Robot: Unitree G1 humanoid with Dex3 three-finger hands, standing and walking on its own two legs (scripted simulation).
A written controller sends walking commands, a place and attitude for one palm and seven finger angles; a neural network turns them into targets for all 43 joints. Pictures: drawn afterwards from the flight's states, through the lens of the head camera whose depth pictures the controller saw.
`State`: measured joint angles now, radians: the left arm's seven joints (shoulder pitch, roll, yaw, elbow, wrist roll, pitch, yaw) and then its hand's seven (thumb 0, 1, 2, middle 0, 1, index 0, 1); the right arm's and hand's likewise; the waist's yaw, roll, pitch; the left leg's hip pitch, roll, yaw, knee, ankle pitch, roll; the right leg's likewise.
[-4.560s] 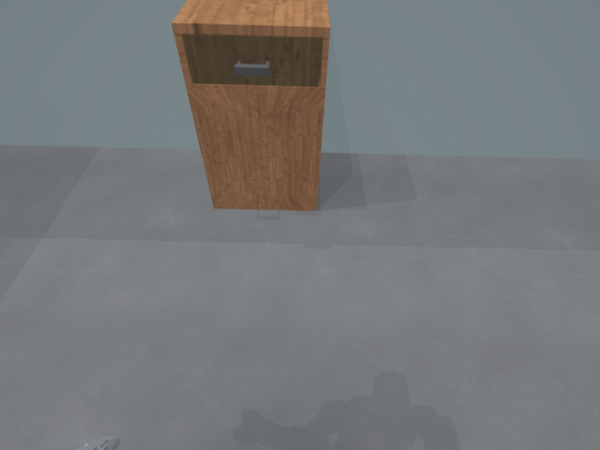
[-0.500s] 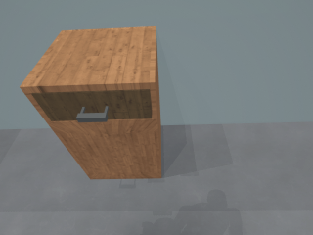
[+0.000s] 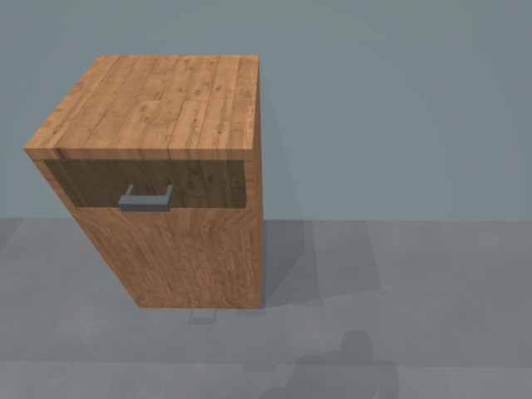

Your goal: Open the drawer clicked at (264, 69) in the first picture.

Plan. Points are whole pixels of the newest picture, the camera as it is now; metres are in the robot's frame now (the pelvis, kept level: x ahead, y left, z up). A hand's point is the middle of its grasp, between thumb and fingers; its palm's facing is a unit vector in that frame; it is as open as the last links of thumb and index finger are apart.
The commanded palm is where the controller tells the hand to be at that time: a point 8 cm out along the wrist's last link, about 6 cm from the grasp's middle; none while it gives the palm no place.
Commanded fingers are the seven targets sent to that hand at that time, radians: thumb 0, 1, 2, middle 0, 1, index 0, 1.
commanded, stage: look again from close up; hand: left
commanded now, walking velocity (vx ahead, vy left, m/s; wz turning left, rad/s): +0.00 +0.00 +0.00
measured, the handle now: (148, 196) +0.54 +0.31 -0.07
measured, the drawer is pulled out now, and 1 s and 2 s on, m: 0.00 0.00 0.00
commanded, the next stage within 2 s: raise the hand with hooked fingers in 0.48 s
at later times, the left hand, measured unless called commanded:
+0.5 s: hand out of the picture -0.01 +0.21 -0.18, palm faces +0.05 -0.99 -0.16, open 7.4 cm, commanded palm none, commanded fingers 0.00 0.90 0.90 -0.20 -0.30 -0.20 -0.30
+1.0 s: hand (116, 386) +0.16 +0.24 -0.07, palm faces -0.07 -0.20 -0.98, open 8.5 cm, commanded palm +0.14 +0.27 -0.02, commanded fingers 0.00 0.39 0.68 -0.24 -0.63 -0.24 -0.63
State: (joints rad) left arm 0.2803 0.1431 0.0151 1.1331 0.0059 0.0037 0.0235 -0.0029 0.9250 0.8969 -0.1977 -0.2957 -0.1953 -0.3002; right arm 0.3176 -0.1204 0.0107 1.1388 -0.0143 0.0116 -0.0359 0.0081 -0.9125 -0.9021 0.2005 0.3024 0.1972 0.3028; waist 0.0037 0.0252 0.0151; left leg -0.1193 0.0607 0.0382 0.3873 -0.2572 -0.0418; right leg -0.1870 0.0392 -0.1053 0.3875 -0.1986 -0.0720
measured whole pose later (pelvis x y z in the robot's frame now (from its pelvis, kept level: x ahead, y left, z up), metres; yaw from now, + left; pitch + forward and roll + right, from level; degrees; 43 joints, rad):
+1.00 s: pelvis -0.02 +0.04 -0.04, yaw -1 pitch +8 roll +2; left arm 0.46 0.25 -0.11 0.09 1.11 -0.07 0.46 0.00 0.62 0.77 -0.22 -0.48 -0.22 -0.49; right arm 0.08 -0.28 -0.05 0.47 -0.04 0.04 0.05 0.02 -0.92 -0.90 0.20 0.30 0.20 0.30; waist 0.07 -0.02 -0.12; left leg -0.49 -0.02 0.11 0.75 -0.40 0.04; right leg -0.60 0.04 0.09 0.81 -0.35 -0.03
